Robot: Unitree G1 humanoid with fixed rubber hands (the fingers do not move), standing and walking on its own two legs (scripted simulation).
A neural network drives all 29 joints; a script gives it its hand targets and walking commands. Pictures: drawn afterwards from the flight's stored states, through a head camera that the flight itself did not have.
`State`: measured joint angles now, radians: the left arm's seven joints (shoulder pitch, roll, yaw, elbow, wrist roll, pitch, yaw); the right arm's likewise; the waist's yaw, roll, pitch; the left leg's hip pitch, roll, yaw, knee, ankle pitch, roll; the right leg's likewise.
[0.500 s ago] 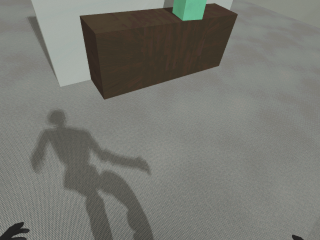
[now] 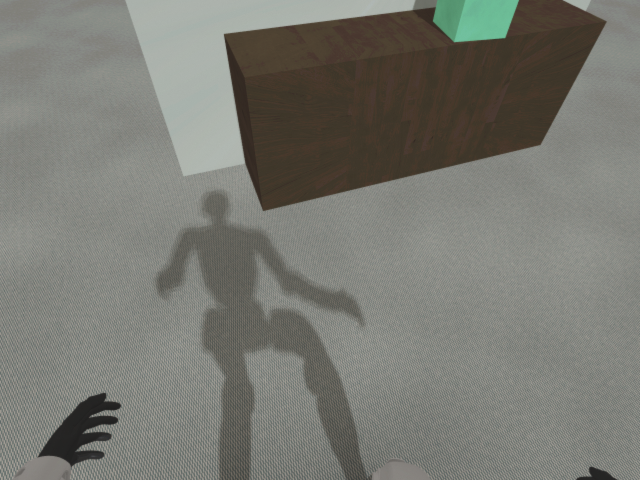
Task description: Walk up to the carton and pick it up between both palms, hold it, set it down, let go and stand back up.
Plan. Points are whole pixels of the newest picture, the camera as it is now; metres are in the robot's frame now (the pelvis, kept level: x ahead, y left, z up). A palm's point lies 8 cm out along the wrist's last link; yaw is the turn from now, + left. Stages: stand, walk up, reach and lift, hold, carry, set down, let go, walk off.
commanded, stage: walk up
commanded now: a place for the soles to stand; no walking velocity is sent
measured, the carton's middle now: out of the picture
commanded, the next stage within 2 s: none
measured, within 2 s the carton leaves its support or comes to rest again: neither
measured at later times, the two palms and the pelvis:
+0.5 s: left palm (163, 336) +0.33 +0.26 -0.09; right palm out of the picture +0.31 -0.44 -0.02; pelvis +0.22 -0.08 +0.01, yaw +8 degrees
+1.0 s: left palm (231, 315) +0.38 +0.17 -0.11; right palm (600, 233) +0.56 -0.51 -0.07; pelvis +0.40 -0.19 -0.01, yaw +13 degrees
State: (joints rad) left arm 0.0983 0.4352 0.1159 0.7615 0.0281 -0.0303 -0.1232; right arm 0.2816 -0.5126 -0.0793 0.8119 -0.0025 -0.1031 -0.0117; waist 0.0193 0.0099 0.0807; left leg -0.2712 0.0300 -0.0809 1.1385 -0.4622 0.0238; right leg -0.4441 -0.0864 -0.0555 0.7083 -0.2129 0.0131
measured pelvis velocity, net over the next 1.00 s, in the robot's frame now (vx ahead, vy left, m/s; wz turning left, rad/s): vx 0.40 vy -0.19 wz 0.23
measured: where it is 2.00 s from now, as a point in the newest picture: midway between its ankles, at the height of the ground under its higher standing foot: (454, 325)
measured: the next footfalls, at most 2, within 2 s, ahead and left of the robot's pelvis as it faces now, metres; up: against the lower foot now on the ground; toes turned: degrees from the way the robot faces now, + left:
left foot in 0.20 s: +0.22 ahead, +0.08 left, +0.00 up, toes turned +11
right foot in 0.60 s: +0.47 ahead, -0.27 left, +0.00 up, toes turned +6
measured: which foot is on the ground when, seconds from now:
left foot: up 0.00-0.18, down 0.20-0.64, up 0.66-0.90, down 0.92-1.00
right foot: down 0.00-0.22, up 0.24-0.58, down 0.60-0.92, up 0.94-1.00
